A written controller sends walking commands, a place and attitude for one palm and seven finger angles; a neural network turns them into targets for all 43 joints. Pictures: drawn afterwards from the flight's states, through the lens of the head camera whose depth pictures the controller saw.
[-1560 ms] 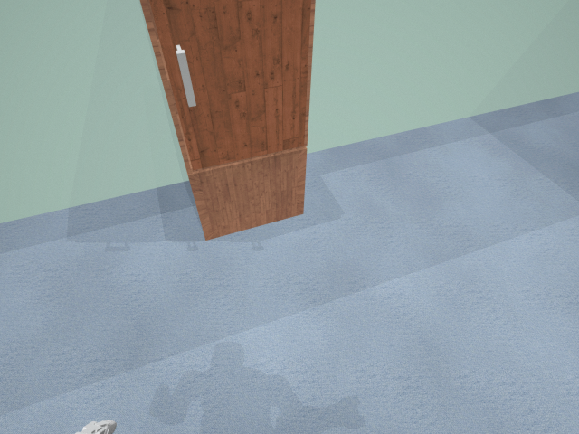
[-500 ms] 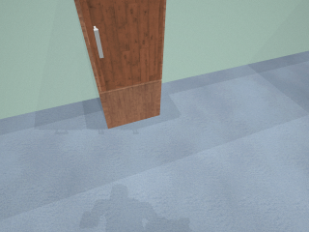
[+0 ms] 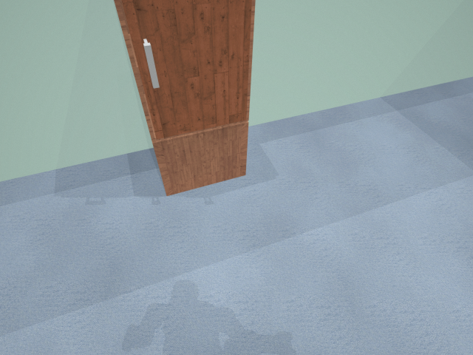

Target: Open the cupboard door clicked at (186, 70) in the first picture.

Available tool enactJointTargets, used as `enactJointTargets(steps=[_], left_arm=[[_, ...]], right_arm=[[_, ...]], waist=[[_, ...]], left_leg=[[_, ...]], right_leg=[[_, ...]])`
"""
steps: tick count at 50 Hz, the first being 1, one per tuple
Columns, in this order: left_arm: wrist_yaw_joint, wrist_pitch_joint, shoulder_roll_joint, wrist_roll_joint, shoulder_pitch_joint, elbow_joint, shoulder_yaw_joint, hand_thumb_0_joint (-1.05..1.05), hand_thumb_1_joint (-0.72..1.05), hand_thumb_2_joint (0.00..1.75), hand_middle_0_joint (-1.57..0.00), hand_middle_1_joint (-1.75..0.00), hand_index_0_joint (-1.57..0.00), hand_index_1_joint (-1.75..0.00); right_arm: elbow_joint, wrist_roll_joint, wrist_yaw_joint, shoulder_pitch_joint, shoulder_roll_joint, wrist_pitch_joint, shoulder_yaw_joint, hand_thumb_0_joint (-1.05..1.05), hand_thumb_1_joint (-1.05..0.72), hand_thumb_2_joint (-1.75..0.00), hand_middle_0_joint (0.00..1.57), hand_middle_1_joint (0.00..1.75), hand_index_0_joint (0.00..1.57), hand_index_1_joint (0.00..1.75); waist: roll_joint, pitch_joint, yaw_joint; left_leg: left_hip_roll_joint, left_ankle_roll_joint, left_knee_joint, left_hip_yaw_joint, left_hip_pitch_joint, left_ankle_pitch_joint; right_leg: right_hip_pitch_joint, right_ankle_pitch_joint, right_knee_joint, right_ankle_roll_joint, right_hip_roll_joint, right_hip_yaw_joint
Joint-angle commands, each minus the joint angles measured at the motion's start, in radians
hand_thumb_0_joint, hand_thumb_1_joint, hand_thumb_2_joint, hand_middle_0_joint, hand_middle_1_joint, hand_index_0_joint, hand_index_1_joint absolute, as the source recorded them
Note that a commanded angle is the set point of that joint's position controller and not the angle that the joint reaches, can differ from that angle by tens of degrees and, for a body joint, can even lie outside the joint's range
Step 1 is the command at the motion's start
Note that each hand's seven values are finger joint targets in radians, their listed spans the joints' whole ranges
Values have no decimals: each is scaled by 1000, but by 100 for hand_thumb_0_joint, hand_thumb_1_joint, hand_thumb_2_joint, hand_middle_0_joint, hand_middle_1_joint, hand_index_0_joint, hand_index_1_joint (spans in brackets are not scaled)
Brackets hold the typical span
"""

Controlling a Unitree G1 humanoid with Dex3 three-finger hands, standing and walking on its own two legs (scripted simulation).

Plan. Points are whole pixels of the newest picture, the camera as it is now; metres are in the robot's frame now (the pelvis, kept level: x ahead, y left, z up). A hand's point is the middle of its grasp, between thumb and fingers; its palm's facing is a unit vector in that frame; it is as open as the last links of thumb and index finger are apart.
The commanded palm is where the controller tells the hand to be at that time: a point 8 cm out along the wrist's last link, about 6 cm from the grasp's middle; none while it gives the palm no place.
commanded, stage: walk to a spot facing it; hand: left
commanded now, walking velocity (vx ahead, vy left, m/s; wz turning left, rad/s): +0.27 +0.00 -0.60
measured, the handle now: (150, 63) +1.00 +0.36 +0.00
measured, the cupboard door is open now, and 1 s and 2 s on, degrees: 0 0 0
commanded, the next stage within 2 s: none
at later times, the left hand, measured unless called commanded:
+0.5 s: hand out of the picture +0.06 +0.15 -0.17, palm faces -0.12 -0.98 -0.18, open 7.3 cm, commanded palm none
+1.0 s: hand (199, 221) +0.46 +0.13 -0.16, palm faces -0.47 -0.84 -0.26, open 7.4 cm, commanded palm none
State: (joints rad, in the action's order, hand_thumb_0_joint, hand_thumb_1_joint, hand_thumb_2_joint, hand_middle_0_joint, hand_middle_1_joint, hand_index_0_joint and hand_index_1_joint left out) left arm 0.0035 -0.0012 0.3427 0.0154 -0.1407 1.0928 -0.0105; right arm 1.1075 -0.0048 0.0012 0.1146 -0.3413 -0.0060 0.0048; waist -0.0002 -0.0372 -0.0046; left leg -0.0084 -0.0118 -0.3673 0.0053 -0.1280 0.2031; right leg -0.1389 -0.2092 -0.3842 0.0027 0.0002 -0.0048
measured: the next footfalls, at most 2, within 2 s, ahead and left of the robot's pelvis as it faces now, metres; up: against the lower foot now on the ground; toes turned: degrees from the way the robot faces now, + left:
left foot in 0.70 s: +0.33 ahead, +0.08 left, +0.00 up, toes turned -14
right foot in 1.12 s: +0.31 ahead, -0.18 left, +0.00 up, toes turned -43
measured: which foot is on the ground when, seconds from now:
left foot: down 0.00-0.32, up 0.34-0.68, down 0.70-1.00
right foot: down 0.00-0.70, up 0.72-1.00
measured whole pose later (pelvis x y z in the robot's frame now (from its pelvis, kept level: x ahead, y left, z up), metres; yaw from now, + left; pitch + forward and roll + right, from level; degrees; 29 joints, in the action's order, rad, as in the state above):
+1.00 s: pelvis +0.26 -0.01 -0.01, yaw -32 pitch +0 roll +0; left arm 0.03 0.05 0.27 0.03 -0.15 0.89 0.11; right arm 0.97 -0.02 0.02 0.24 -0.19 -0.03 -0.04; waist -0.01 -0.08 0.00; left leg -0.12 0.00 -0.51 -0.29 -0.18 0.31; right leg -0.55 -0.31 -0.95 -0.04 -0.07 0.09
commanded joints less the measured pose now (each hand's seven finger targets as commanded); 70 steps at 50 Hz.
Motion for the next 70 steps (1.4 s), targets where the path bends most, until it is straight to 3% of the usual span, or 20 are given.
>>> enactJointTargets(steps=[1, 9, 14, 15, 16, 17, 20, 31, 33, 34, 35, 37, 42, 52, 55, 56, 57, 59, 62, 70], left_arm=[[-16, -7, 110, -5, -8, -45, 27, 0, 90, 90, -20, -30, -20, -30], [21, 13, 57, 9, -99, -139, 62, 0, 90, 90, -20, -30, -20, -30], [36, -15, -24, 10, -197, -148, 80, 0, 90, 90, -20, -30, -20, -30], [29, -28, 22, 15, -309, -112, 93, 0, 90, 90, -20, -30, -20, -30], [9, -41, 137, 13, -450, -75, 119, 0, 90, 90, -20, -30, -20, -30], [-12, -48, 116, -2, -508, -61, 112, 0, 90, 90, -20, -30, -20, -30], [-18, -52, 44, 9, -391, -91, 93, 0, 90, 90, -20, -30, -20, -30], [-18, -55, 32, 14, -308, -105, 111, 0, 90, 90, -20, -30, -20, -30], [-18, -52, 25, 8, -261, -115, 119, 0, 90, 90, -20, -30, -20, -30], [-11, -52, -11, 0, -270, -125, 119, 0, 90, 90, -20, -30, -20, -30], [3, -48, -73, -14, -308, -145, 116, 0, 90, 90, -20, -30, -20, -30], [3, -42, -75, -2, -238, -177, 103, 0, 90, 90, -20, -30, -20, -30], [36, 14, -102, 9, -202, -183, 112, 0, 90, 90, -20, -30, -20, -30], [38, 31, -83, 16, 29, -300, 103, 0, 90, 90, -20, -30, -20, -30], [23, -1, 32, 21, -149, -260, 122, 0, 90, 90, -20, -30, -20, -30], [6, -10, 173, 16, -235, -246, 150, 0, 90, 90, -20, -30, -20, -30], [-13, -2, 189, -10, -263, -236, 154, 0, 90, 90, -20, -30, -20, -30], [-22, 11, 119, -8, -120, -274, 134, 0, 90, 90, -20, -30, -20, -30], [-27, 10, 72, 1, 14, -305, 114, 0, 90, 90, -20, -30, -20, -30], [-13, 22, 86, 10, 0, -297, 125, 0, 90, 90, -20, -30, -20, -30]], right_arm=[[-38, -10, 12, 9, -107, -16, -17, 0, -90, -90, 20, 30, 20, 30], [-102, -17, 14, 127, -136, -9, -65, 0, -90, -90, 20, 30, 20, 30], [-126, -17, 16, 118, -108, -32, -81, 0, -90, -90, 20, 30, 20, 30], [-145, -14, 12, 92, -59, -32, -71, 0, -90, -90, 20, 30, 20, 30], [-217, -8, 4, 0, 13, -41, -53, 0, -90, -90, 20, 30, 20, 30], [-250, -13, 8, -90, -23, -51, -54, 0, -90, -90, 20, 30, 20, 30], [-229, -17, 0, -78, 28, -52, -61, 0, -90, -90, 20, 30, 20, 30], [-285, -1, -20, -81, 82, -50, -74, 0, -90, -90, 20, 30, 20, 30], [-236, -5, 1, 91, 45, -62, -83, 0, -90, -90, 20, 30, 20, 30], [-194, -11, 20, 243, -27, -67, -100, 0, -90, -90, 20, 30, 20, 30], [-169, -26, 26, 361, -147, -70, -125, 0, -90, -90, 20, 30, 20, 30], [-197, -14, 22, 284, -110, -57, -100, 0, -90, -90, 20, 30, 20, 30], [-209, -18, 30, 111, 37, -67, -67, 0, -90, -90, 20, 30, 20, 30], [-196, -27, 15, 164, -41, -30, -101, 0, -90, -90, 20, 30, 20, 30], [-216, -15, 3, 188, -42, -18, -96, 0, -90, -90, 20, 30, 20, 30], [-261, -9, -3, 200, 39, -14, -73, 0, -90, -90, 20, 30, 20, 30], [-281, -4, 19, 145, 2, -5, -74, 0, -90, -90, 20, 30, 20, 30], [-272, -8, 24, 94, 3, 3, -73, 0, -90, -90, 20, 30, 20, 30], [-230, -18, 22, 159, 14, 31, -70, 0, -90, -90, 20, 30, 20, 30], [-273, -7, 24, 115, 40, 22, -66, 0, -90, -90, 20, 30, 20, 30]], waist=[[-1, 83, 4], [88, -92, 15], [105, -40, -45], [-84, -13, -91], [-415, -19, -141], [-304, -31, -168], [-25, -59, -73], [-148, -25, -33], [-119, 53, 50], [-7, 156, 104], [308, 264, 123], [202, 155, 80], [159, 6, -24], [129, 19, 30], [-69, 160, -71], [-357, 243, -95], [-279, 274, -115], [-164, 180, -62], [-113, 129, 19], [-139, 130, 6]], left_leg=[[-109, 21, 33, 59, 32, -64], [-221, 100, 62, 153, -46, 452], [-285, 114, -130, 40, -132, 127], [-176, 40, -404, -86, -319, 135], [-30, -22, -713, -186, -632, 397], [-69, -13, -794, -43, -678, 384], [-127, -32, -802, -22, -652, 233], [-42, -29, -327, -87, -297, 49], [-27, -14, -141, -88, -10, -9], [-118, 9, -114, -18, 254, -21], [-453, 113, -53, 363, 417, -82], [-553, 200, 91, 443, 151, 18], [-354, 124, 71, -39, -107, -286], [-376, 112, -38, -198, -30, -321], [-299, 1, -491, -298, -196, -317], [-116, -70, -816, -283, -493, 381], [-119, -60, -911, -96, -500, 448], [-151, -63, -932, -28, -518, 317], [-147, -79, -807, -40, -396, 206], [-66, -68, -475, -67, -283, 210]], right_leg=[[-19, 43, 58, 17, -107, -105], [-315, -323, -169, 40, 17, -105], [-122, -187, -201, 24, 2, 53], [85, -166, -36, 77, -82, -137], [235, -37, 139, 194, -337, -591], [220, 147, 142, 249, -365, -674], [141, 197, 94, 261, -308, -478], [-27, 254, 66, 155, -171, -308], [-104, 333, -125, 114, -105, -263], [-221, 269, -329, 84, -46, -214], [-424, -283, -678, 24, 86, -57], [-501, -366, -972, 17, 9, -49], [-421, -150, -857, -26, -94, 28], [-271, -83, -351, -22, -57, 117], [151, 167, -110, 49, -103, 35], [331, 587, -55, 184, -410, -410], [280, 747, -54, 248, -449, -413], [170, 552, -39, 222, -343, -317], [-28, 463, -3, 170, -253, -182], [-91, 332, -10, 183, -203, -284]])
